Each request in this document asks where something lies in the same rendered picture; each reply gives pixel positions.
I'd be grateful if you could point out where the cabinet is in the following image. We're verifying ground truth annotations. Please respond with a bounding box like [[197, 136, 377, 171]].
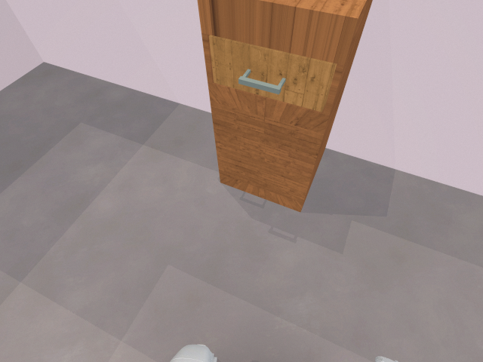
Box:
[[198, 0, 373, 212]]

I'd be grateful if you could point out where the left robot thigh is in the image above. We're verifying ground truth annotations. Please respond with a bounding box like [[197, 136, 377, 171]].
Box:
[[170, 345, 217, 362]]

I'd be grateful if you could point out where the drawer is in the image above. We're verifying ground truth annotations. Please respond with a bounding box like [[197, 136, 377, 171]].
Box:
[[209, 35, 337, 112]]

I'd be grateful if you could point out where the handle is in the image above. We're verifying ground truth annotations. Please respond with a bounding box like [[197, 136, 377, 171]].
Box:
[[238, 69, 286, 94]]

